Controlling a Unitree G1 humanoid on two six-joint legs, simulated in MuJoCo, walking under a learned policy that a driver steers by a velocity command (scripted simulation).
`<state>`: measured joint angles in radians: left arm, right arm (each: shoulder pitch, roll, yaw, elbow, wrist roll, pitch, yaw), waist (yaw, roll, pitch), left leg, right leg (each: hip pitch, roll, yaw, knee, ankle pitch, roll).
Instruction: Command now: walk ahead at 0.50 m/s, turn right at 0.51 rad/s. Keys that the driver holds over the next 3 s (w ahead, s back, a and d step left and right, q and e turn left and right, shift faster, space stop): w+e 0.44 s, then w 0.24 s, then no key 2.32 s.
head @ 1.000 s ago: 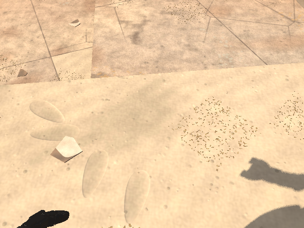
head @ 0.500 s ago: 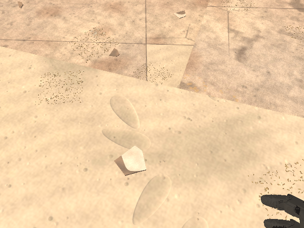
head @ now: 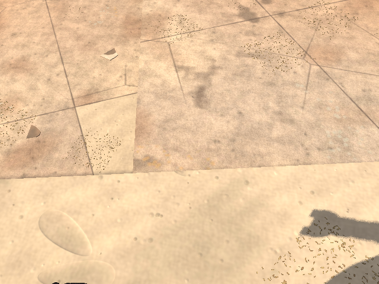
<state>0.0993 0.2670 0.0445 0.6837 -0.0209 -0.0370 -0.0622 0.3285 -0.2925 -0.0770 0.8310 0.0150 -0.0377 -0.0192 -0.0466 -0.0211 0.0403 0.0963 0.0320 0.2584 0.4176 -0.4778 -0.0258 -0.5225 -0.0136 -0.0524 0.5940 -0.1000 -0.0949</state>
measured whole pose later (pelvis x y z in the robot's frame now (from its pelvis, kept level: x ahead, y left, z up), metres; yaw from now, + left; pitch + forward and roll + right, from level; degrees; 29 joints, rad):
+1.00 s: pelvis +0.49 -0.08 +0.01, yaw -21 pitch +2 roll +1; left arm 0.07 0.24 0.03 0.67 0.02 -0.05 -0.01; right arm 0.31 -0.29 -0.04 0.87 0.00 -0.04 0.00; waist -0.07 0.01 0.03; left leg -0.21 -0.01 -0.03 0.77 -0.53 -0.03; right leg -0.45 0.01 0.01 0.52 -0.10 -0.04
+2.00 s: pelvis +0.58 -0.08 +0.02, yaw -22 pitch -2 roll +0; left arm 0.15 0.20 0.04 1.11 0.00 0.03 0.04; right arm 0.27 -0.19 -0.01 1.08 0.00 0.00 -0.04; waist 0.00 0.00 0.04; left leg -0.13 0.01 0.00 0.48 -0.31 -0.01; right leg -0.23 -0.01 0.02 0.49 -0.22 0.02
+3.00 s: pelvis +0.58 -0.08 +0.02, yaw -22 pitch -1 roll +0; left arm 0.24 0.17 0.01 1.15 -0.01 0.01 0.04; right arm 0.38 -0.15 0.00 1.10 0.00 0.00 -0.05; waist 0.00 0.00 0.04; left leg -0.15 0.00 0.01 0.48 -0.31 0.00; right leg -0.26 -0.02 0.03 0.50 -0.23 0.02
